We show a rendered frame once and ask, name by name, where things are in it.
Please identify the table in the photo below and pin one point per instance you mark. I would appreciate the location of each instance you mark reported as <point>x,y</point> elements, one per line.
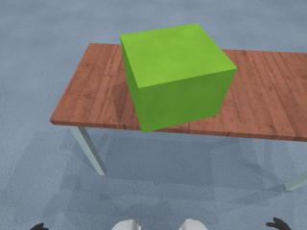
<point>267,99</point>

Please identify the robot left thigh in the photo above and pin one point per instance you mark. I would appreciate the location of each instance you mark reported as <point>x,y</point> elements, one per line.
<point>127,225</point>

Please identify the carton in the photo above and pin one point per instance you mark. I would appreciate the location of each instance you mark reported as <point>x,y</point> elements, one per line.
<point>175,75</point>

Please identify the robot thigh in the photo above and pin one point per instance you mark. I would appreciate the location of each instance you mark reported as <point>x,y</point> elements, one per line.
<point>127,225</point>
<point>192,225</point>

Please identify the robot right hand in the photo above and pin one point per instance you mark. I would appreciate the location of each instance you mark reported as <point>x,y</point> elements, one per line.
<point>278,224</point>

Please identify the robot right thigh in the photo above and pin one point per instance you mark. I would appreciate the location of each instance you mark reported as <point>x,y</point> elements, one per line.
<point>192,225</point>

